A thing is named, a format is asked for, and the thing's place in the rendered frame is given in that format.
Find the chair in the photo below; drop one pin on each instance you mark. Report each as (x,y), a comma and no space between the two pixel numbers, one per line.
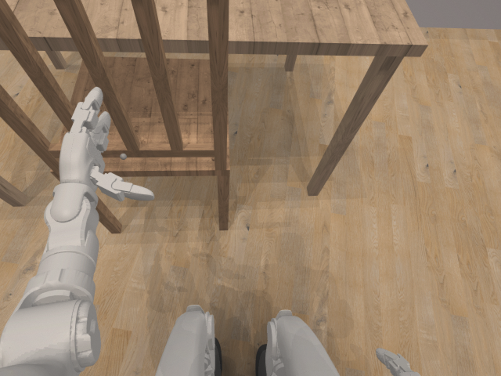
(169,116)

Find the left robot forearm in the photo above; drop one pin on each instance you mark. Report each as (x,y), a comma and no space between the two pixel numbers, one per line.
(68,263)

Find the left robot hand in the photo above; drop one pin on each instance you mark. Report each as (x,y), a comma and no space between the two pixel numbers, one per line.
(82,147)

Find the right robot thigh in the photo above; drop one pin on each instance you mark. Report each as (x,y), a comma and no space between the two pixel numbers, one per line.
(292,341)

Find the robot left upper arm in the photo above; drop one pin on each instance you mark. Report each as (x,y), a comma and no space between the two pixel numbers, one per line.
(59,339)

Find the table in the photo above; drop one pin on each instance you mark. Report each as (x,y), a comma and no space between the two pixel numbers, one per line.
(385,29)

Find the right robot hand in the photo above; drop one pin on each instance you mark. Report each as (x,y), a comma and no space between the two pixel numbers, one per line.
(397,364)

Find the right robot shin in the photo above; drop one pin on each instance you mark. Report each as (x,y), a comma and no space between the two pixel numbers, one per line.
(275,367)

